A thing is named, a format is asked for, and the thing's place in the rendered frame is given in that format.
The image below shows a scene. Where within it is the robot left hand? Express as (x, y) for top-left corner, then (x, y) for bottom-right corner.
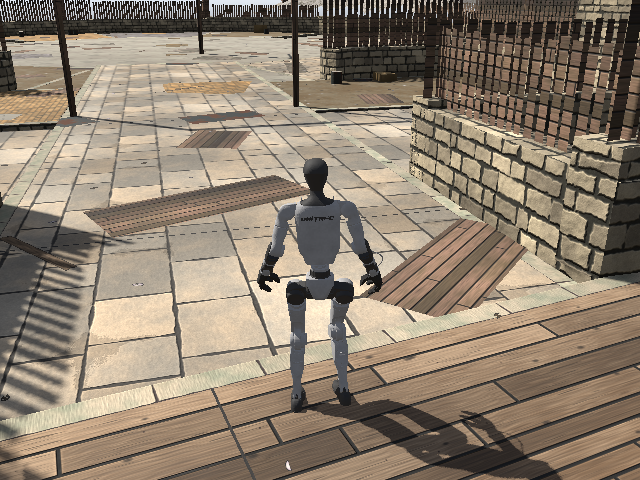
(257, 270), (280, 292)

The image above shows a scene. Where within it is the humanoid robot torso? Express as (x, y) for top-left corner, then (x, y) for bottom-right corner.
(294, 196), (341, 300)

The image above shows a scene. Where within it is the left robot upper arm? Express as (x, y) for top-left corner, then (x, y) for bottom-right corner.
(269, 202), (296, 257)

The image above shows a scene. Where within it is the robot right forearm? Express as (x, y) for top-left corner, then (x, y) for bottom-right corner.
(358, 239), (379, 277)

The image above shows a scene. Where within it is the robot head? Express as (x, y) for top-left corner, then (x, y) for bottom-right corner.
(300, 158), (334, 206)

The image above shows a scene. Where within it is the robot right hand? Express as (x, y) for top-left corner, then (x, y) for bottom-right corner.
(360, 271), (383, 295)

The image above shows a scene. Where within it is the right robot upper arm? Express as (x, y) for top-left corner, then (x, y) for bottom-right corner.
(338, 200), (368, 255)

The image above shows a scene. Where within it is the robot left forearm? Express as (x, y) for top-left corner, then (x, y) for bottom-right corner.
(260, 242), (279, 276)

